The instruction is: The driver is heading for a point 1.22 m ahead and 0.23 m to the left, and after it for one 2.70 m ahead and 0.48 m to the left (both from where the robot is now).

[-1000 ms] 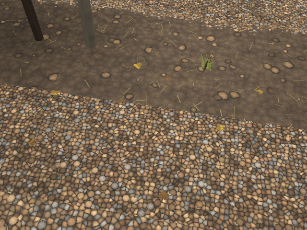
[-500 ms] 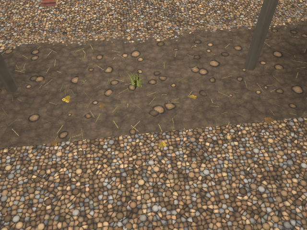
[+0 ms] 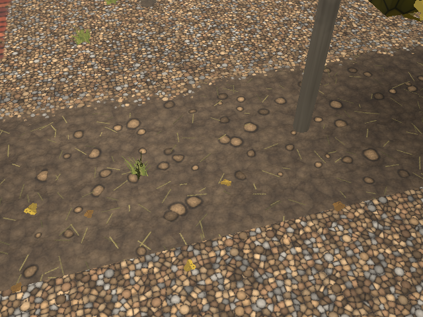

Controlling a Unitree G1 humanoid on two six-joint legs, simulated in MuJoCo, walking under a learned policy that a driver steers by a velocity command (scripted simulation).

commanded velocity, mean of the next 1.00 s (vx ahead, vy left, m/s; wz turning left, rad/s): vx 0.26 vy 0.00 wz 0.50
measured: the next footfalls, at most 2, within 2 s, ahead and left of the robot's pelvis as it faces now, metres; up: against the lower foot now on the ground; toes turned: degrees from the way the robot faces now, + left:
right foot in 0.24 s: +0.30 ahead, -0.19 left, -0.19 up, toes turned +7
left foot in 0.68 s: +0.42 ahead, +0.08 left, -0.19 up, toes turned +23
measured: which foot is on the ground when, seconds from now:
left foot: down 0.00-0.26, up 0.28-0.66, down 0.68-1.00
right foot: up 0.00-0.22, down 0.24-0.68, up 0.70-1.00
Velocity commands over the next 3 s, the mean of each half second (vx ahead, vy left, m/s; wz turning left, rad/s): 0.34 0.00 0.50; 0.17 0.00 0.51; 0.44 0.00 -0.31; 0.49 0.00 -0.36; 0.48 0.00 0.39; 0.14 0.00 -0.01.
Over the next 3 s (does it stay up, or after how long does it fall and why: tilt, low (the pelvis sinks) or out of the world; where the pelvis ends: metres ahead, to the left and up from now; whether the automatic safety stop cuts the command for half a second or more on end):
stays up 1.21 0.17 -0.17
